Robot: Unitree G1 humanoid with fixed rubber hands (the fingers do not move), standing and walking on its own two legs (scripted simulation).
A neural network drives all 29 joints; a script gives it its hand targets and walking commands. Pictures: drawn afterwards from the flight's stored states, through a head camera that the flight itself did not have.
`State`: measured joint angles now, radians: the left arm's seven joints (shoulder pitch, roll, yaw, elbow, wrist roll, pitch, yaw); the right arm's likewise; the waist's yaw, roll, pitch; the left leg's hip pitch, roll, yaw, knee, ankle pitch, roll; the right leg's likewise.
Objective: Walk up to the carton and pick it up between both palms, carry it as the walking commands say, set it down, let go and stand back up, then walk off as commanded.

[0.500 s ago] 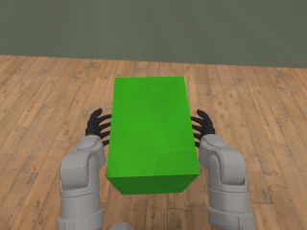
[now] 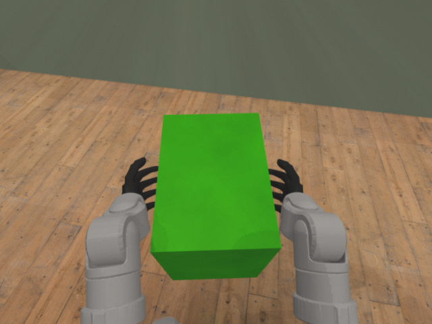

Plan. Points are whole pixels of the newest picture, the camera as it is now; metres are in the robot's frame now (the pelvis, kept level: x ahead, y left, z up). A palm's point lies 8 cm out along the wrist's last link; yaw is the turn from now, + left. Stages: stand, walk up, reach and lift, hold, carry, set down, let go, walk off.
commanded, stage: carry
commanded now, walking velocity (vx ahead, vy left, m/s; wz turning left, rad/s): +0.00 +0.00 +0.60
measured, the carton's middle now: (213, 201) +0.34 +0.00 +0.05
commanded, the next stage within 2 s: none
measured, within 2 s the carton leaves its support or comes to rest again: neither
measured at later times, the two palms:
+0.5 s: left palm (53, 264) +0.20 +0.24 +0.09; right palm (229, 230) +0.25 -0.02 +0.08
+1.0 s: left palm out of the picture +0.07 +0.35 +0.09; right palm (140, 277) +0.19 +0.11 +0.07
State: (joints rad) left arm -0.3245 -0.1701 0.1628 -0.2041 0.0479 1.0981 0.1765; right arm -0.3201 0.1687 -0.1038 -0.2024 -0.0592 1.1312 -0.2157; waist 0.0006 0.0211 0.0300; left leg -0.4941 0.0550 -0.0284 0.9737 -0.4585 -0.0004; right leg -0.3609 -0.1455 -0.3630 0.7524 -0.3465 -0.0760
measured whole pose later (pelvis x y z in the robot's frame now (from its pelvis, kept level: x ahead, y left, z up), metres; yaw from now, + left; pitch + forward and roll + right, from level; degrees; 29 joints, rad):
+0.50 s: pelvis -0.06 +0.04 +0.00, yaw +12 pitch -1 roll +0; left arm -0.32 -0.17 0.16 -0.19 0.05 1.09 0.17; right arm -0.30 0.16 -0.09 -0.20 -0.06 1.13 -0.22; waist 0.00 0.03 0.04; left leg -0.56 0.00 -0.04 1.03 -0.41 0.01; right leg -0.37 -0.16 -0.31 0.80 -0.39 -0.05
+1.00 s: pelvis -0.13 +0.09 -0.01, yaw +28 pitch -1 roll +0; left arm -0.31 -0.17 0.15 -0.19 0.05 1.08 0.17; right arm -0.29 0.16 -0.08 -0.20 -0.06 1.11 -0.22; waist 0.00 0.04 0.05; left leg -0.56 -0.07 -0.06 1.01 -0.40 0.02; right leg -0.37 -0.11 -0.25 0.81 -0.41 -0.04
